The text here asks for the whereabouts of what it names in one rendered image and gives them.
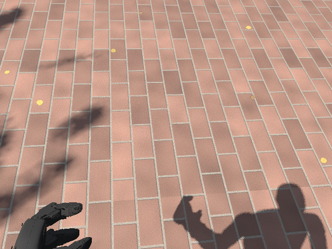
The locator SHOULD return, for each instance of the robot left hand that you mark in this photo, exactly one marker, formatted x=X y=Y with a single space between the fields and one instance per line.
x=34 y=234

